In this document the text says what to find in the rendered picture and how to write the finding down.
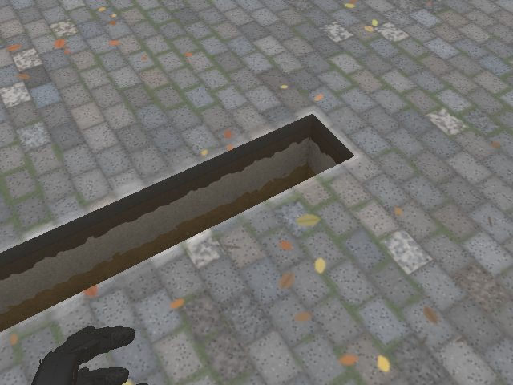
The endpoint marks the robot left hand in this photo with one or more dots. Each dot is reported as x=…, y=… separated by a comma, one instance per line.
x=61, y=367

